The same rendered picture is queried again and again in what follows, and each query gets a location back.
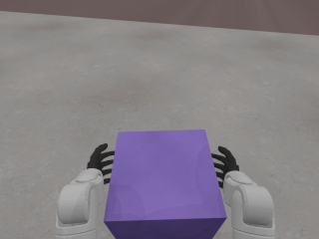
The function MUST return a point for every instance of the right robot hand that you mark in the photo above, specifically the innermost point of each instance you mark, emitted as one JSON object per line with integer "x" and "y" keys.
{"x": 229, "y": 163}

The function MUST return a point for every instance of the carton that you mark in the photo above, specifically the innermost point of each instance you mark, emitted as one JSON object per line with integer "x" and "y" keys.
{"x": 164, "y": 186}

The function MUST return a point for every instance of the left robot hand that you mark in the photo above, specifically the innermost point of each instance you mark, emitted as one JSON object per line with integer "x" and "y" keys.
{"x": 97, "y": 163}

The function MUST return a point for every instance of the robot right forearm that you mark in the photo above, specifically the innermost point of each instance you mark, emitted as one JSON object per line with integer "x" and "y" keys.
{"x": 252, "y": 207}

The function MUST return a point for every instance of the robot left forearm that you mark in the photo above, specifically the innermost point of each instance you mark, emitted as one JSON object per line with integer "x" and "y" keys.
{"x": 77, "y": 207}

